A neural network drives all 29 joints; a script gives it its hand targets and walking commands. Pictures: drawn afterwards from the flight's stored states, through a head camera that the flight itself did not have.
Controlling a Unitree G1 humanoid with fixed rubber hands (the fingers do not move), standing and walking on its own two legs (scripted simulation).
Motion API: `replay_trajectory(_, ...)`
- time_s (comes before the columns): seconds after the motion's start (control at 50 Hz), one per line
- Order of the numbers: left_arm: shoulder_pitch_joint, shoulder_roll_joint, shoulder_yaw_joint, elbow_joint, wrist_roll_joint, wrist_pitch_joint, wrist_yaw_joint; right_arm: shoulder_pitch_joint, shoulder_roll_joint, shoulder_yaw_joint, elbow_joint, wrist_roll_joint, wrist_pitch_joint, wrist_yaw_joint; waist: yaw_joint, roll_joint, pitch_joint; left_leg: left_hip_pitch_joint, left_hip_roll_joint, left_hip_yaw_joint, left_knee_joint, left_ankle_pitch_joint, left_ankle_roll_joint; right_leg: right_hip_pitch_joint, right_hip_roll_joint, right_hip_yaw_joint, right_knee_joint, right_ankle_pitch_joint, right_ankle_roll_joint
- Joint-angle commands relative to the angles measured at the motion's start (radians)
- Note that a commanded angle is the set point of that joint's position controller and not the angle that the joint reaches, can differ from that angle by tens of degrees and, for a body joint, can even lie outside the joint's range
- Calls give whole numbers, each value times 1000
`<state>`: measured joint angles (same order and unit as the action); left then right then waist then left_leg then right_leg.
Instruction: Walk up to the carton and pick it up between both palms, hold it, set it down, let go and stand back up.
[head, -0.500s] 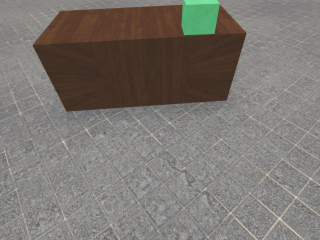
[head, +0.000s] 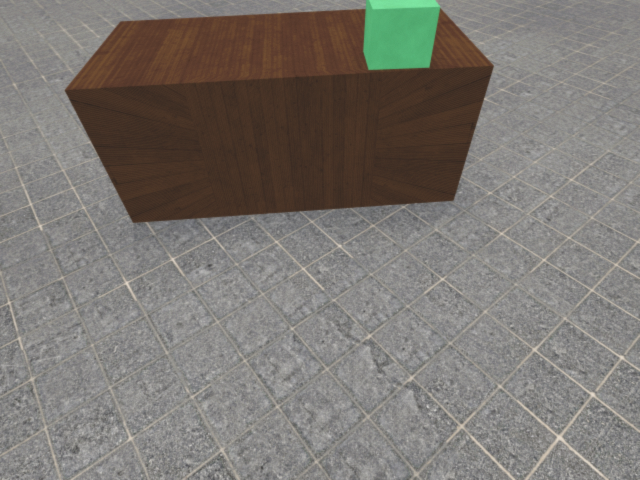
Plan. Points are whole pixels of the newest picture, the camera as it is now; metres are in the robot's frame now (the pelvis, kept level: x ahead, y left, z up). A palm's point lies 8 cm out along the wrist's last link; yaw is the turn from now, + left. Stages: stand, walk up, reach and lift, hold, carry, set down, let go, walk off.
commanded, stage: stand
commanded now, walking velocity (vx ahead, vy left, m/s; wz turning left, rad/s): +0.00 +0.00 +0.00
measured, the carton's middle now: (398, 31) +1.58 -0.23 -0.03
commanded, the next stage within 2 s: walk up in 0.08 s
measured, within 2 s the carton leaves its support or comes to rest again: neither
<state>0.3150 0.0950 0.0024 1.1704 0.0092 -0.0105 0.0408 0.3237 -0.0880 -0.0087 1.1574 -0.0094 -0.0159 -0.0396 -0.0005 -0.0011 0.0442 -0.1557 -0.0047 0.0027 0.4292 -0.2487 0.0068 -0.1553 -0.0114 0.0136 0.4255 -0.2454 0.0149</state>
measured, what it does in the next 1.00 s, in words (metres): walks ahead: right foot, then left foot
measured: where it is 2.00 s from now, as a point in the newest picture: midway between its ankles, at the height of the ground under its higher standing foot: (356, 326)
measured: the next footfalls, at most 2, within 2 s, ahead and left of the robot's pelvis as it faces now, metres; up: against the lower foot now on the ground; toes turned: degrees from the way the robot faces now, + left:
right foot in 0.54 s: +0.08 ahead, -0.17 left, +0.00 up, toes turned -9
left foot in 1.00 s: +0.46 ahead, +0.09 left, +0.00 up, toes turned +7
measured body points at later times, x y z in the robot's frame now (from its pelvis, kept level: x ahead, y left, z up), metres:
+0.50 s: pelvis +0.03 -0.04 +0.00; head +0.03 -0.05 +0.45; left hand +0.09 +0.20 -0.14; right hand -0.03 -0.25 -0.16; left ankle -0.01 +0.12 -0.74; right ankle +0.03 -0.16 -0.73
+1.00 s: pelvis +0.27 -0.02 -0.03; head +0.33 -0.02 +0.42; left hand +0.11 +0.17 -0.15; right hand +0.42 -0.23 -0.17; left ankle +0.42 +0.09 -0.74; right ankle +0.04 -0.16 -0.74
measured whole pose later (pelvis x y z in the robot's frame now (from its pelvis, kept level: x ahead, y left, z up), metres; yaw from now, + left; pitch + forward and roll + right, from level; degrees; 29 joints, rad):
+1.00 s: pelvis +0.27 -0.02 -0.03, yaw -2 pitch +2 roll +1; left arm 0.59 0.10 0.02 1.15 0.02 -0.10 0.02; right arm 0.06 -0.17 -0.06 0.94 -0.03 -0.04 0.06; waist 0.09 0.00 0.08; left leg -0.54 0.06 0.17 0.56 -0.11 0.04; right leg 0.17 -0.12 -0.13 0.31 -0.49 0.08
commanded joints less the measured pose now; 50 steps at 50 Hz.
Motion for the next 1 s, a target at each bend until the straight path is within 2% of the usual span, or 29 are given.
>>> replay_trajectory(0.0,98,67,10,-3,0,-5,4,97,-73,-10,-5,0,-5,-4,0,4,63,-39,82,-71,-89,124,27,-34,-68,51,-71,130,-34)
replay_trajectory(0.24,99,67,10,-3,0,-5,3,97,-73,-11,-5,0,-6,-3,0,3,63,-37,82,-71,-90,128,27,-32,-69,50,-71,133,-33)
replay_trajectory(0.26,73,140,37,-38,-16,1,-14,117,-195,-50,-57,-7,-9,10,-50,18,-45,76,151,-143,-106,-580,57,-205,-25,36,55,-518,-48)
replay_trajectory(0.28,-157,103,27,-147,-2,8,-30,159,-237,-65,-57,-9,-1,13,-124,142,122,94,272,-311,-249,-714,96,-498,10,-42,233,-410,-16)
replay_trajectory(0.3,-261,57,17,-222,21,4,-45,172,-247,-80,-42,-15,0,11,-143,257,164,72,440,-474,-359,-678,157,-574,-36,-84,455,-200,1)
replay_trajectory(0.32,-261,78,25,-240,40,-4,-53,167,-208,-76,-37,-26,-8,10,-111,194,153,4,466,-507,-385,-591,170,-561,-89,-21,524,-138,4)
replay_trajectory(0.34,-188,98,39,-221,40,-17,-60,143,-189,-76,-43,-27,-22,10,-63,134,107,-31,423,-428,-385,-482,138,-482,-100,-5,537,-107,7)
replay_trajectory(0.36,-83,99,46,-188,37,-28,-68,102,-193,-76,-53,-25,-34,7,-13,120,50,-47,382,-336,-369,-409,108,-393,-105,-8,530,-103,5)
replay_trajectory(0.4,33,84,56,-150,16,-43,-76,3,-200,-78,-90,-6,-48,7,50,129,34,-193,265,-162,-349,-300,64,-146,-65,-67,346,-135,0)
replay_trajectory(0.42,44,62,57,-142,12,-41,-72,-14,-216,-84,-97,-5,-49,8,51,154,50,-206,232,-112,-325,-296,68,-105,-33,-109,266,-156,3)
replay_trajectory(0.44,46,52,58,-144,12,-39,-66,-3,-231,-91,-91,-10,-46,9,51,168,79,-216,232,-99,-277,-330,88,-76,-19,-142,167,-161,2)
replay_trajectory(0.46,80,42,58,-130,14,-38,-59,2,-223,-94,-84,-12,-38,11,69,139,99,-255,219,-77,-208,-379,98,0,0,-185,60,-106,5)
replay_trajectory(0.48,166,105,81,-106,12,-36,-43,29,-200,-94,-58,-6,-26,15,114,147,60,-315,114,10,-56,-418,89,149,28,-217,51,-59,23)
replay_trajectory(0.5,282,141,95,-69,21,-44,-31,9,-155,-84,-71,-22,-32,21,157,-26,31,-442,60,78,198,-342,73,298,-59,-119,16,-85,42)
replay_trajectory(0.52,449,225,106,-50,42,-59,-20,-69,-85,-65,-136,-43,-46,28,219,-268,10,-633,17,54,550,-348,39,348,-377,319,-172,-407,33)
replay_trajectory(0.54,429,273,104,-42,43,-51,-10,-24,-50,-60,-157,-36,-52,46,145,-297,44,-708,33,-58,693,-253,49,225,-530,643,-337,-661,-59)
replay_trajectory(0.56,307,261,98,-74,37,-50,-13,-60,-72,-59,-189,-35,-50,62,88,-280,130,-735,114,-52,781,-166,46,90,-555,696,-381,-753,-127)
replay_trajectory(0.58,186,223,87,-114,23,-59,-26,-102,-102,-62,-202,-39,-52,76,50,-193,175,-739,156,-42,793,-50,33,45,-487,540,-357,-635,-119)
replay_trajectory(0.6,136,207,81,-133,17,-71,-35,-71,-106,-64,-177,-34,-54,83,28,-119,150,-683,167,-45,761,29,17,31,-402,361,-335,-448,-95)
replay_trajectory(0.62,122,188,74,-143,19,-80,-37,-44,-109,-65,-162,-32,-49,90,12,-97,118,-619,168,-28,730,78,3,16,-348,252,-324,-302,-72)
replay_trajectory(0.66,173,156,59,-121,25,-95,-39,-24,-114,-66,-150,-29,-32,96,9,-89,114,-595,152,15,721,138,-12,23,-296,126,-305,-79,-67)
replay_trajectory(0.7,229,149,53,-105,25,-100,-40,-41,-116,-65,-155,-21,-17,95,14,-96,116,-619,143,45,695,164,-20,53,-277,62,-291,64,-72)
replay_trajectory(0.74,276,144,47,-95,23,-103,-38,-117,-115,-63,-185,-20,-12,97,33,-108,134,-649,142,66,626,189,-32,70,-279,35,-294,149,-89)
replay_trajectory(0.8,289,137,40,-95,19,-108,-31,-266,-105,-53,-247,-13,-20,105,63,-127,170,-628,135,103,412,238,-43,83,-274,-7,-305,262,-105)
replay_trajectory(0.86,292,174,48,-87,14,-112,-21,-335,-112,-49,-280,-5,-27,110,78,-157,173,-517,110,151,237,224,-19,113,-289,-41,-310,347,-105)
replay_trajectory(0.9,294,194,56,-73,10,-109,-15,-335,-125,-52,-289,-8,-28,106,69,-167,168,-435,92,166,175,170,14,148,-310,-67,-274,457,-102)
replay_trajectory(0.94,270,223,65,-66,10,-104,-9,-242,-156,-68,-268,-11,-34,93,14,-166,104,-273,37,187,132,88,54,178,-315,-108,-120,771,-86)
replay_trajectory(0.96,267,193,53,-34,8,-91,-15,-57,-167,-82,-226,-24,-55,81,-106,-226,-33,-32,9,184,98,103,70,170,-213,-169,90,716,-67)
replay_trajectory(0.98,266,191,55,-43,6,-87,-17,132,-224,-103,-165,-31,-66,66,-179,-146,-168,245,57,151,132,105,71,19,-174,-178,313,523,-57)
